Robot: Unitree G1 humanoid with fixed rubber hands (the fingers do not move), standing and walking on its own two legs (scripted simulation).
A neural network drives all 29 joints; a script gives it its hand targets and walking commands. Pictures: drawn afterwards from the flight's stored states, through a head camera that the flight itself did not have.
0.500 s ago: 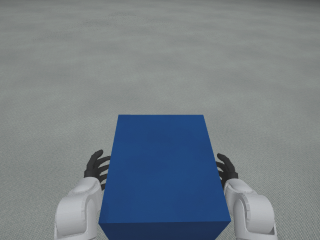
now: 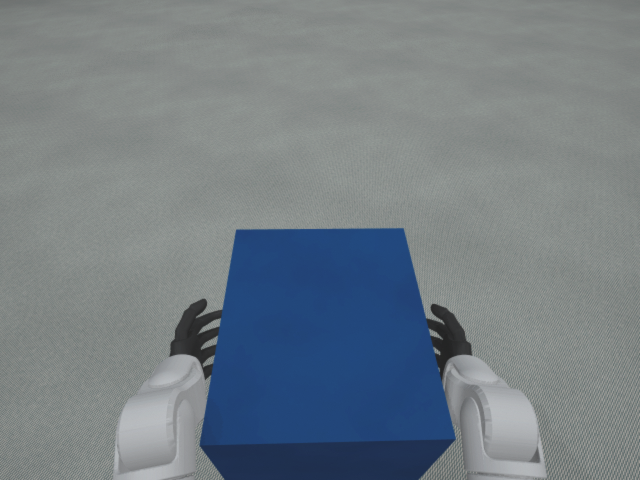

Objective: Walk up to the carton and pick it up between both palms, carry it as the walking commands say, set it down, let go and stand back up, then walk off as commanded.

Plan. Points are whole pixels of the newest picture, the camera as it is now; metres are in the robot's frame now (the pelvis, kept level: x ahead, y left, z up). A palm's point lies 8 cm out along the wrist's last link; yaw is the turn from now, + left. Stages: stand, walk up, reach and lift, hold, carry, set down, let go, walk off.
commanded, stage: carry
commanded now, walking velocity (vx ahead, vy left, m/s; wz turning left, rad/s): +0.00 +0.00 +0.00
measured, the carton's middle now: (321, 368) +0.29 +0.01 -0.01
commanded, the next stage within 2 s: hold in 1.82 s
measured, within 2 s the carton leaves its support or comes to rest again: neither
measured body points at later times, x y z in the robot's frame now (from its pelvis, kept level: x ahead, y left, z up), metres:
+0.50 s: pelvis +0.02 -0.01 +0.00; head +0.01 -0.01 +0.45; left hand +0.29 +0.15 +0.05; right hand +0.28 -0.16 +0.04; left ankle +0.02 +0.09 -0.73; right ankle +0.09 -0.09 -0.73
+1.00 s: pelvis +0.03 +0.00 +0.00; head +0.02 +0.00 +0.45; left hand +0.30 +0.16 +0.05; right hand +0.30 -0.15 +0.03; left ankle +0.02 +0.09 -0.73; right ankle +0.09 -0.09 -0.73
